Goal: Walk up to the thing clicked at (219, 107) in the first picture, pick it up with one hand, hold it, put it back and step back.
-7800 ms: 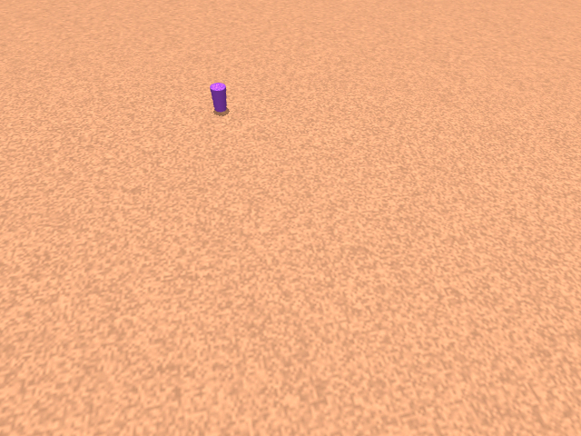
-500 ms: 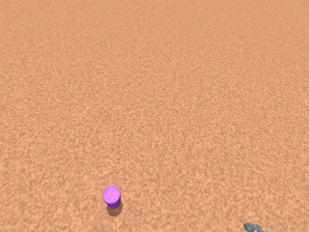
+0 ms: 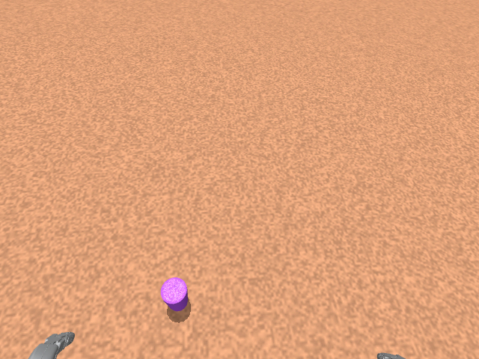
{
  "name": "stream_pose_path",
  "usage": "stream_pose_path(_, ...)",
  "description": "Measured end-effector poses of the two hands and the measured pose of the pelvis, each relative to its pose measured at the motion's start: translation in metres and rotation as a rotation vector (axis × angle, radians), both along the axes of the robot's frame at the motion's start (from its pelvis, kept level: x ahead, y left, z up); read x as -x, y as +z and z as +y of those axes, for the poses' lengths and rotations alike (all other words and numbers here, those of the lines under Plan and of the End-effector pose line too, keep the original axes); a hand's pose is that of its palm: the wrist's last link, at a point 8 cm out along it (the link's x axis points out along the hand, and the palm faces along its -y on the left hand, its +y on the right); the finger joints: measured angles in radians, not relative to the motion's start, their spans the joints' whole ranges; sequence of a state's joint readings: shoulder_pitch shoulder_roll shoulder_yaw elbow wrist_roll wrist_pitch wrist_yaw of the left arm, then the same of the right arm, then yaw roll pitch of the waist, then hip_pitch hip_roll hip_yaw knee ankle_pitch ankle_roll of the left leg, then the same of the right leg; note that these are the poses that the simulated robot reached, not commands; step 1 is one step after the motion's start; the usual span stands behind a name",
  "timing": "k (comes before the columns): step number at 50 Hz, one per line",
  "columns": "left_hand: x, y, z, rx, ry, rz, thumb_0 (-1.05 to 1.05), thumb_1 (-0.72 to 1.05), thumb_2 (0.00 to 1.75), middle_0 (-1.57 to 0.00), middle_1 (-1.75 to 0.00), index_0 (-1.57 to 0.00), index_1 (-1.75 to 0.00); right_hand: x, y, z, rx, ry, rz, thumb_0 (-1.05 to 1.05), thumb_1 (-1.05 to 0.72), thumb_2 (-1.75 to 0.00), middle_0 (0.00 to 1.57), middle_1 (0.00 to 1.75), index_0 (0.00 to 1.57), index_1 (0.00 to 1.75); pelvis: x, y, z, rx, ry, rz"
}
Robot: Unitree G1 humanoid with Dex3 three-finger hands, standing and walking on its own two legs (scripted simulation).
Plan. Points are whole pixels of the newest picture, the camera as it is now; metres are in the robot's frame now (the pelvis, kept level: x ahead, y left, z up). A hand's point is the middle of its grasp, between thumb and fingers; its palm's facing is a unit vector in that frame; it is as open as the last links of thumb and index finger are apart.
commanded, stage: walk up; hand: left
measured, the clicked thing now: (176, 296) +0.41 +0.19 -0.70
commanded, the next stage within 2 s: none
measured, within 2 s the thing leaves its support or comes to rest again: neither
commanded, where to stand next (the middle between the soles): +0.07 -0.02 m, yaw -1 degrees
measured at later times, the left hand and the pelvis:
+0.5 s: hand out of the picture +0.06 +0.26 -0.15, palm faces -0.04 -0.92 -0.39, open 7.4 cm; pelvis +0.02 +0.00 +0.00, yaw -1 degrees
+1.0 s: hand (65, 351) +0.16 +0.30 -0.17, palm faces -0.07 -0.93 -0.36, open 7.4 cm; pelvis +0.06 +0.03 -0.01, yaw -3 degrees
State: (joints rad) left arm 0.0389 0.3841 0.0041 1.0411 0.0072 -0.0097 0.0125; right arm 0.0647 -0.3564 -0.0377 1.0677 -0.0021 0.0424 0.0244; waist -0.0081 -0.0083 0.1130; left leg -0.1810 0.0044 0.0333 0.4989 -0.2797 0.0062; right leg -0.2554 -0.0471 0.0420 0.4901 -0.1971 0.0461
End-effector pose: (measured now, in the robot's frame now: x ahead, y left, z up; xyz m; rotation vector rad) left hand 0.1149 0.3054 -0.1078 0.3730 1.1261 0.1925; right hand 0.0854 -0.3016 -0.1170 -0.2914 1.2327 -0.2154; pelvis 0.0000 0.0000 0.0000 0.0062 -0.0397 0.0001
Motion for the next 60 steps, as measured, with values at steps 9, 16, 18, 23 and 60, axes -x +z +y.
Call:
stream_pose_path(9, 0.031, -0.006, -0.004, 0.015, 0.032, 0.074, 0.01, 0.91, 0.9, -0.2, -0.3, -0.21, -0.3, 0.012, 0.0, -0.003, -0.001, -0.01, 0.024, 0.01, -0.9, -0.89, 0.21, 0.3, 0.2, 0.3, 0.004, 0.002, -0.002, -0.002, -0.004, -0.002)
stream_pose_path(16, 0.05, -0.006, -0.007, 0.017, 0.051, 0.116, 0.01, 0.91, 0.9, -0.2, -0.3, -0.21, -0.3, 0.008, -0.001, -0.004, -0.007, -0.003, 0.018, 0.01, -0.9, -0.89, 0.21, 0.3, 0.2, 0.3, 0.004, 0.003, -0.003, -0.002, -0.004, 0.005)
stream_pose_path(18, 0.052, -0.006, -0.007, 0.017, 0.054, 0.119, 0.01, 0.91, 0.9, -0.2, -0.3, -0.21, -0.3, 0.006, 0.0, -0.004, -0.008, 0.0, 0.015, 0.01, -0.9, -0.89, 0.21, 0.3, 0.2, 0.3, 0.004, 0.003, -0.003, -0.002, -0.005, 0.007)
stream_pose_path(23, 0.055, 0.002, -0.003, 0.009, 0.04, 0.109, 0.01, 0.91, 0.9, -0.2, -0.3, -0.21, -0.3, 0.001, 0.005, -0.007, -0.023, 0.017, -0.018, 0.01, -0.9, -0.89, 0.21, 0.3, 0.2, 0.3, -0.01, 0.005, -0.003, 0.005, -0.009, 0.012)
stream_pose_path(60, -0.059, -0.038, -0.005, 0.017, -0.09, 0.044, 0.01, 0.91, 0.9, -0.2, -0.3, -0.2, -0.29, -0.038, 0.014, -0.047, 0.19, 0.001, -0.123, 0.0, -0.89, -0.89, 0.21, 0.3, 0.2, 0.3, -0.04, -0.03, -0.005, 0.02, -0.103, 0.015)
